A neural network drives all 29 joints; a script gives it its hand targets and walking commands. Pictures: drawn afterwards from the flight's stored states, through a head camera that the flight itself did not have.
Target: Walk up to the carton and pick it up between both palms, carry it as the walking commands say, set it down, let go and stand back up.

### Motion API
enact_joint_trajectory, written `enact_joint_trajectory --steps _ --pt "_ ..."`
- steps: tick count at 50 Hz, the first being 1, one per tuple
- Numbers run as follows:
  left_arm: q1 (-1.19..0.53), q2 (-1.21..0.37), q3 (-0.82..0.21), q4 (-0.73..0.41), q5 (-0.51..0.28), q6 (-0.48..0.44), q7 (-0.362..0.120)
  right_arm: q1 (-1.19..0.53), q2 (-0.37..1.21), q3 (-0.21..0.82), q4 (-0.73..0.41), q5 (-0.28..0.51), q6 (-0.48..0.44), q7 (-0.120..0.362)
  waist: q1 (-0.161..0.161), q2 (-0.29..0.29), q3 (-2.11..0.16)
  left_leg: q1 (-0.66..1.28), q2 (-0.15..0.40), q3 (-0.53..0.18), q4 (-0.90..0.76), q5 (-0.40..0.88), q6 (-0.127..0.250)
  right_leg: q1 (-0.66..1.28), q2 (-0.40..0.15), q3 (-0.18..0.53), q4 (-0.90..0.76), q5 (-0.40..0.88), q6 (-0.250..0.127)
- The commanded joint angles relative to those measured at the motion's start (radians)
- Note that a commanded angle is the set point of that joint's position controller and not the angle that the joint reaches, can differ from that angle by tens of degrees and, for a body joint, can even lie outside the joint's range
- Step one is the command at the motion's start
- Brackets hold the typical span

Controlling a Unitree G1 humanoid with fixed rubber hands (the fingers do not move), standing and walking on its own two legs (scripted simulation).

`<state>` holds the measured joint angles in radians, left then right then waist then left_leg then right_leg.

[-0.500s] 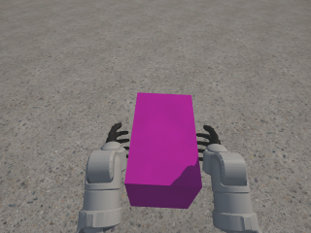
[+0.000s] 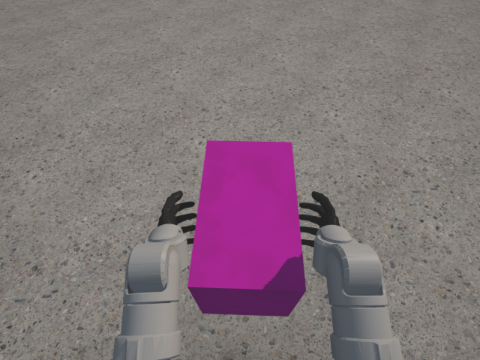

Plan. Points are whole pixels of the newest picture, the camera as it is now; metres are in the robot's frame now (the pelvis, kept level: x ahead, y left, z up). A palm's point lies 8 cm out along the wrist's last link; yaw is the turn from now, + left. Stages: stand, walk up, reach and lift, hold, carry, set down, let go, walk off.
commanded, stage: carry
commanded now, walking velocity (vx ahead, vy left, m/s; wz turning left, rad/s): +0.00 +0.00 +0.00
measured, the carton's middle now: (247, 227) +0.37 +0.00 +0.00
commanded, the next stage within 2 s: hold in 0.62 s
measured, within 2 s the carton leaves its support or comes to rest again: neither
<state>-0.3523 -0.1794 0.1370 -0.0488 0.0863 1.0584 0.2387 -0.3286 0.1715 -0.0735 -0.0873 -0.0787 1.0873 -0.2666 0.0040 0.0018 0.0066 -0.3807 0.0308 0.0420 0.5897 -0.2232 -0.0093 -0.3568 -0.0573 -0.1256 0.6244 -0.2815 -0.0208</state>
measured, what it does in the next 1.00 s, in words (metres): stands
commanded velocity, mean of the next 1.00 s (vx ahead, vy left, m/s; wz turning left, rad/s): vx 0.00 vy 0.00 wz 0.00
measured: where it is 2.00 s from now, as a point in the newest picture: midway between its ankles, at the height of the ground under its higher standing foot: outside the picture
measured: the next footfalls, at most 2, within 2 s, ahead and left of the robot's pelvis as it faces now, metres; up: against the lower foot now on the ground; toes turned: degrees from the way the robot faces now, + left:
none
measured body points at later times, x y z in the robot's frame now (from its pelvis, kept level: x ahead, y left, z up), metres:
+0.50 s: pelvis +0.00 +0.00 +0.00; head -0.01 +0.00 +0.45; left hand +0.31 +0.13 +0.07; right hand +0.31 -0.13 +0.07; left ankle +0.05 +0.13 -0.73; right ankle +0.03 -0.11 -0.73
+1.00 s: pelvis -0.02 +0.01 +0.00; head -0.06 +0.02 +0.45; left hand +0.29 +0.12 +0.03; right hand +0.28 -0.13 +0.03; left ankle +0.05 +0.12 -0.73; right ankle +0.03 -0.10 -0.73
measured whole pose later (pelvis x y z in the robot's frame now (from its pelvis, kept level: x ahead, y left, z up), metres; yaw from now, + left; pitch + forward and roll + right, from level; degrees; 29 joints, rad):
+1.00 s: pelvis -0.02 +0.01 +0.00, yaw -3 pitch -9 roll -1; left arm -0.39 -0.19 0.21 0.45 0.28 0.69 0.11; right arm -0.39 0.19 -0.21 0.44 -0.25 0.69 -0.18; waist 0.02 0.01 0.08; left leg -0.21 0.02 0.01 0.60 -0.23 0.00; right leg -0.18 0.00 -0.06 0.57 -0.23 -0.01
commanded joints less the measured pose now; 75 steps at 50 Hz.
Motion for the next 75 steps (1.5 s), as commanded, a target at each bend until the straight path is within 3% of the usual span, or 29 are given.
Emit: enact_joint_trajectory --steps 1,4,5,6,7,9,10,13,14,18,20,21,22,24,26,28,29,30,31,32,33,38,43,52,56,58,61,74,75 --pt "-0.42 -0.958 -0.452 -0.176 -0.269 -0.046 -0.2 -0.455 0.987 0.439 -0.153 0.265 -0.074 0.203 0.002 -0.019 -0.531 0.19 0.077 -0.063 -0.052 0.178 0.039 0.167 -0.107 0.112 -0.116 0.219 -0.026" --pt "-0.391 -0.961 -0.463 -0.133 -0.275 -0.051 -0.213 -0.399 0.963 0.417 -0.114 0.235 -0.08 0.206 0.006 0.008 -0.564 0.208 0.085 -0.061 -0.039 0.25 0.04 0.194 -0.099 0.111 -0.097 0.282 -0.018" --pt "-0.443 -1.021 -0.527 -0.308 -0.341 -0.051 -0.202 -0.459 1.014 0.475 -0.304 0.305 -0.083 0.2 0.002 0.045 -0.539 0.202 0.08 -0.061 -0.051 0.226 0.041 0.16 -0.088 0.102 -0.097 0.213 -0.018" --pt "-0.377 -0.889 -0.387 -0.005 -0.21 -0.052 -0.204 -0.346 0.904 0.325 0.046 0.179 -0.082 0.207 0.001 0.049 -0.512 0.175 0.087 -0.077 -0.051 0.233 0.04 0.162 -0.093 0.113 -0.099 0.22 -0.02" --pt "-0.415 -0.99 -0.503 -0.276 -0.305 -0.047 -0.196 -0.446 1.006 0.46 -0.254 0.301 -0.083 0.205 0.003 0.022 -0.53 0.18 0.089 -0.078 -0.068 0.172 0.041 0.174 -0.089 0.105 -0.102 0.161 -0.023" --pt "-0.413 -0.971 -0.483 -0.227 -0.286 -0.038 -0.198 -0.461 0.996 0.457 -0.214 0.292 -0.07 0.209 0.006 -0.008 -0.504 0.18 0.105 -0.103 -0.107 0.127 0.05 0.137 -0.07 0.096 -0.106 0.072 -0.012" --pt "-0.388 -0.882 -0.393 0.032 -0.178 -0.059 -0.215 -0.395 0.891 0.34 0.066 0.169 -0.088 0.226 0.005 0.007 -0.5 0.183 0.114 -0.106 -0.099 0.192 0.05 0.148 -0.059 0.097 -0.088 0.106 -0.016" --pt "-0.467 -1.035 -0.564 -0.362 -0.353 -0.047 -0.201 -0.465 1.042 0.504 -0.333 0.325 -0.081 0.206 0.005 0.036 -0.496 0.163 0.099 -0.091 -0.091 0.164 0.043 0.148 -0.073 0.099 -0.099 0.124 -0.012" --pt "-0.36 -0.88 -0.37 -0.011 -0.187 -0.069 -0.219 -0.417 0.876 0.338 0.018 0.171 -0.109 0.22 0.008 -0.004 -0.517 0.179 0.096 -0.087 -0.072 0.195 0.041 0.169 -0.07 0.105 -0.102 0.164 -0.013" --pt "-0.467 -0.988 -0.504 -0.268 -0.322 -0.069 -0.201 -0.49 0.983 0.445 -0.272 0.288 -0.11 0.202 0.003 0.043 -0.51 0.167 0.089 -0.081 -0.073 0.169 0.039 0.165 -0.081 0.105 -0.107 0.145 -0.011" --pt "-0.423 -0.965 -0.468 -0.169 -0.273 -0.064 -0.199 -0.439 0.956 0.414 -0.161 0.251 -0.098 0.211 0.005 0.019 -0.518 0.178 0.087 -0.074 -0.07 0.17 0.039 0.153 -0.084 0.116 -0.104 0.183 -0.018" --pt "-0.356 -0.851 -0.336 0.17 -0.137 -0.077 -0.219 -0.364 0.865 0.305 0.19 0.118 -0.108 0.23 0.004 -0.029 -0.489 0.169 0.089 -0.066 -0.066 0.142 0.042 0.149 -0.087 0.114 -0.124 0.163 -0.017" --pt "-0.422 -0.975 -0.505 -0.178 -0.27 -0.081 -0.212 -0.42 0.982 0.45 -0.159 0.243 -0.111 0.222 0.004 -0.014 -0.511 0.187 0.096 -0.07 -0.065 0.169 0.043 0.148 -0.085 0.118 -0.115 0.185 -0.014" --pt "-0.483 -1.025 -0.586 -0.406 -0.35 -0.056 -0.196 -0.447 1.046 0.525 -0.339 0.326 -0.08 0.209 0.004 0.001 -0.483 0.167 0.091 -0.069 -0.066 0.175 0.038 0.125 -0.088 0.118 -0.115 0.176 -0.012" --pt "-0.424 -0.875 -0.361 0.001 -0.206 -0.072 -0.202 -0.458 0.88 0.329 -0.007 0.194 -0.106 0.211 0.006 -0.008 -0.474 0.149 0.091 -0.081 -0.1 0.138 0.036 0.146 -0.076 0.097 -0.11 0.125 -0.011" --pt "-0.373 -0.892 -0.391 0.013 -0.205 -0.081 -0.205 -0.378 0.899 0.352 0.023 0.181 -0.109 0.218 0.007 -0.03 -0.504 0.175 0.093 -0.066 -0.064 0.184 0.038 0.147 -0.085 0.108 -0.118 0.202 -0.012" --pt "-0.433 -1.012 -0.541 -0.304 -0.312 -0.065 -0.204 -0.455 1.034 0.513 -0.292 0.301 -0.097 0.215 0.004 -0.035 -0.469 0.145 0.089 -0.067 -0.066 0.13 0.04 0.135 -0.096 0.13 -0.137 0.173 -0.018" --pt "-0.38 -1.029 -0.527 -0.314 -0.325 -0.041 -0.197 -0.483 1.032 0.54 -0.378 0.331 -0.079 0.202 0.006 -0.046 -0.485 0.147 0.073 -0.051 -0.048 0.104 0.043 0.145 -0.111 0.147 -0.16 0.174 -0.023" --pt "-0.372 -1.001 -0.485 -0.175 -0.274 -0.049 -0.214 -0.467 0.993 0.495 -0.239 0.271 -0.085 0.216 0.004 -0.08 -0.498 0.142 0.067 -0.053 -0.064 0.081 0.038 0.166 -0.117 0.146 -0.156 0.152 -0.026" --pt "-0.081 -0.658 -0.135 0.176 0.06 -0.14 -0.259 -0.16 0.724 0.144 0.112 -0.071 -0.155 0.271 0.004 -0.066 -0.091 0.132 -0.147 -0.094 -0.174 -0.009 0.059 0.244 0.114 0.184 -0.244 0.114 0.0" --pt "-0.16 -0.657 -0.18 0.519 0.059 -0.184 -0.272 -0.215 0.718 0.141 0.463 -0.076 -0.206 0.276 0.003 -0.096 -0.111 0.144 -0.132 -0.105 -0.173 0.042 0.057 0.234 0.126 0.177 -0.213 0.149 0.007" --pt "-0.479 -0.997 -0.62 0.052 -0.169 -0.384 -0.398 -0.475 1.1 0.58 0.118 0.163 -0.417 0.37 0.01 -0.043 -0.638 0.313 -0.142 -0.134 -0.124 0.374 0.034 0.44 0.139 0.247 -0.163 0.579 0.058" --pt "-0.747 -1.133 -0.728 -0.108 -0.236 -0.471 -0.418 -0.615 1.25 0.587 0.127 0.233 -0.479 0.399 0.008 0.055 -0.573 0.337 -0.123 -0.158 -0.077 0.317 0.033 0.322 0.134 0.232 -0.161 0.415 -0.004" --pt "-0.829 -1.067 -0.181 0.686 0.042 -0.505 -0.457 -0.957 1.151 0.189 0.666 0.011 -0.532 0.437 0.03 -0.064 -0.178 0.233 -0.121 -0.118 -0.073 -0.308 0.062 0.111 0.083 0.286 -0.202 -0.389 -0.026" --pt "-1.01 -1.093 -0.139 0.756 0.062 -0.532 -0.439 -0.963 1.079 -0.011 0.851 -0.102 -0.56 0.449 -0.022 0.006 -0.213 0.099 -0.034 -0.194 -0.172 -0.371 0.06 0.209 0.144 0.199 -0.057 -0.148 0.018" --pt "-0.987 -1.083 -0.039 0.872 0.128 -0.526 -0.419 -1.049 1.059 -0.04 0.904 -0.119 -0.575 0.46 0.07 0.083 -0.165 0.014 -0.02 -0.195 -0.195 -0.466 0.062 0.242 0.14 0.205 -0.028 -0.191 0.008" --pt "-0.999 -1.085 -0.008 0.88 0.151 -0.546 -0.375 -1.018 0.952 -0.169 0.971 -0.152 -0.612 0.482 0.027 0.205 -0.138 -0.006 0.024 -0.263 -0.269 -0.556 0.047 0.171 0.154 0.174 0.055 -0.058 0.005" --pt "-1.047 -1.012 -0.11 0.757 0.094 -0.78 -0.333 -1.075 1.033 0.084 0.8 -0.166 -0.808 0.403 0.047 -0.067 -0.512 0.009 -0.1 -0.108 0.061 -0.102 0.048 0.025 0.147 0.238 0.053 -0.042 -0.022" --pt "-1.049 -1.012 -0.154 0.725 0.085 -0.808 -0.338 -0.993 1.066 0.082 0.835 -0.185 -0.821 0.393 0.003 -0.118 -0.571 0.03 -0.104 -0.128 0.084 -0.075 0.052 -0.009 0.153 0.23 0.079 0.004 -0.012"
